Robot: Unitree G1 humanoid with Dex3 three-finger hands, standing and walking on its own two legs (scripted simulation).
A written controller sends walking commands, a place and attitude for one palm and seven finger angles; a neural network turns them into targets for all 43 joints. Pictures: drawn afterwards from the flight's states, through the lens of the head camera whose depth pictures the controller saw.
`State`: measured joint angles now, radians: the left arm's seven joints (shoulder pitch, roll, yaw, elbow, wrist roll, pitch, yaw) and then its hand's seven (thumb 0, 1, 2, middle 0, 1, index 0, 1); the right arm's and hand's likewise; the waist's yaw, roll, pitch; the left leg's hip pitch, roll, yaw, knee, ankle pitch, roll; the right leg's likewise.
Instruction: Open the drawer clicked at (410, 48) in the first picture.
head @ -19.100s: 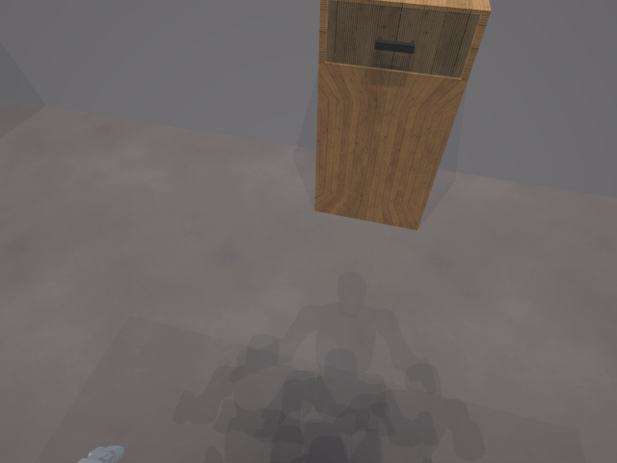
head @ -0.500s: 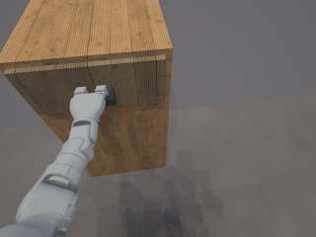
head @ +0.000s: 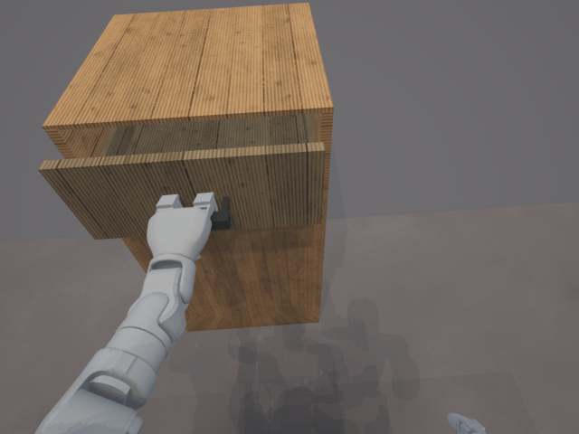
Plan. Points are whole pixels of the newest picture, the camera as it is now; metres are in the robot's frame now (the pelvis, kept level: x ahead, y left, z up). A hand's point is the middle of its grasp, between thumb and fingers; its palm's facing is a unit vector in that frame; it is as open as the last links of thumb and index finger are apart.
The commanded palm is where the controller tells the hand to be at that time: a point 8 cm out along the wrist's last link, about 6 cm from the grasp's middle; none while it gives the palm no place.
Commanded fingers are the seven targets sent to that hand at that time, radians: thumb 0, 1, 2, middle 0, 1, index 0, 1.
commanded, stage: pull the drawer open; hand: left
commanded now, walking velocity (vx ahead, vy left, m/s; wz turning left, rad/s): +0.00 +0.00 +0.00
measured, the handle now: (194, 212) +0.44 +0.18 +0.04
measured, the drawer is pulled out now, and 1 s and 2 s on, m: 0.09 0.22 0.30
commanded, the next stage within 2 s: open the thumb to release the handle in 1.88 s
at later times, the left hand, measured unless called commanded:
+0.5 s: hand (187, 285) +0.32 +0.17 +0.02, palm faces +0.01 -0.08 -1.00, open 5.8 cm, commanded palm +0.29 +0.18 +0.07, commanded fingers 0.00 0.90 0.90 -0.40 -1.35 -0.40 -1.35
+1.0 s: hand (182, 324) +0.26 +0.16 +0.02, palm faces +0.02 -0.11 -0.99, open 5.8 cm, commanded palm +0.23 +0.17 +0.07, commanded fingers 0.00 0.90 0.90 -0.40 -1.35 -0.40 -1.35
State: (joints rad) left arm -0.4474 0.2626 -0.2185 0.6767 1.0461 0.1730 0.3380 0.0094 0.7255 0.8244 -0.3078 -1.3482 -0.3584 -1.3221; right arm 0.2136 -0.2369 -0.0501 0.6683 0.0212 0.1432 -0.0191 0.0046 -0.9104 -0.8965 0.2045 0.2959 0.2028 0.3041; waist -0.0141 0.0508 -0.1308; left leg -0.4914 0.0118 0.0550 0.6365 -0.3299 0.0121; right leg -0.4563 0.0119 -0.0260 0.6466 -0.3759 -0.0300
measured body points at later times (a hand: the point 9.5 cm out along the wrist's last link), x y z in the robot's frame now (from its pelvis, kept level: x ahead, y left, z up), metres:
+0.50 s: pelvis -0.01 -0.01 +0.00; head +0.01 -0.04 +0.45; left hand +0.32 +0.17 +0.07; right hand +0.16 -0.25 -0.12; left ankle -0.01 +0.11 -0.72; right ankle -0.04 -0.10 -0.72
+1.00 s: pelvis -0.02 -0.01 +0.00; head -0.01 -0.05 +0.45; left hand +0.26 +0.16 +0.07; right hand +0.18 -0.23 -0.11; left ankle -0.01 +0.11 -0.72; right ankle -0.04 -0.10 -0.72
